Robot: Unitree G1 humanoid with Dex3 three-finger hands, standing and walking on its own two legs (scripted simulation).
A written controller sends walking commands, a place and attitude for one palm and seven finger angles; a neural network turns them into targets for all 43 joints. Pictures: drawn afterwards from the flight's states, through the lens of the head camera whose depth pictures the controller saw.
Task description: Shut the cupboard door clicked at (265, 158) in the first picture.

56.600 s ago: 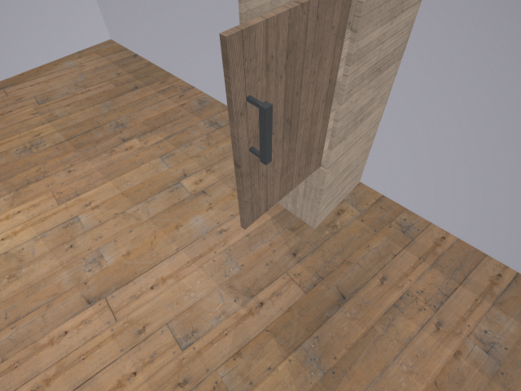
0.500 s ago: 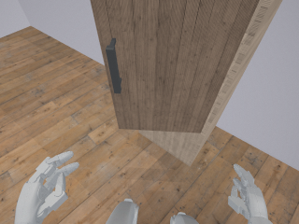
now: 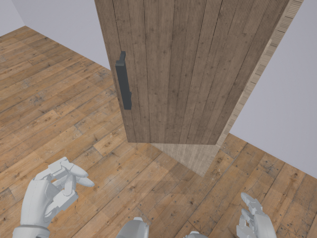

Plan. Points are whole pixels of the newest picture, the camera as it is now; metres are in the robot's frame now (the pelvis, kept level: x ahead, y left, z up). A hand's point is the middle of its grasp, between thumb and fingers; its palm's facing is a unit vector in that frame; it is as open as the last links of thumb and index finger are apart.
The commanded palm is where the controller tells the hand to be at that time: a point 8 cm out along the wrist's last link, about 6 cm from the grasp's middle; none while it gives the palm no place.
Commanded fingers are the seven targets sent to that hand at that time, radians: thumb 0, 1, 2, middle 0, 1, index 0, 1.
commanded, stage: raise the hand and make a fist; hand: left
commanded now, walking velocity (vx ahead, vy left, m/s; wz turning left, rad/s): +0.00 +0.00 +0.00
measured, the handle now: (125, 82) +0.48 +0.14 +0.11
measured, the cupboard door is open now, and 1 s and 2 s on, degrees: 34 34 34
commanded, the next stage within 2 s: bring the fist close to the handle in 0.96 s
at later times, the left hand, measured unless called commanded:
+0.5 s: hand (69, 177) +0.22 +0.20 +0.10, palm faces +0.06 -1.00 -0.03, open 3.1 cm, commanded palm +0.19 +0.25 +0.11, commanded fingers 0.00 0.90 0.90 -1.30 -1.50 -1.30 -1.50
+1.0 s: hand (78, 171) +0.23 +0.18 +0.11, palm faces +0.05 -1.00 -0.03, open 3.1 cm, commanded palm +0.20 +0.23 +0.12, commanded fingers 0.00 0.90 0.90 -1.30 -1.50 -1.30 -1.50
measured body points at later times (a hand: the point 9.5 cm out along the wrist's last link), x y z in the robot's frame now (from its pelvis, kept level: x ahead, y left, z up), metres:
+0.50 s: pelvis +0.00 +0.00 +0.02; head +0.03 +0.01 +0.47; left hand +0.21 +0.25 +0.11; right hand +0.18 -0.22 -0.05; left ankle +0.04 +0.09 -0.66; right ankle -0.01 -0.11 -0.66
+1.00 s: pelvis +0.00 -0.01 +0.03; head +0.03 -0.02 +0.48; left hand +0.22 +0.23 +0.12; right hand +0.18 -0.24 -0.05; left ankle +0.04 +0.09 -0.66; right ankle -0.01 -0.11 -0.66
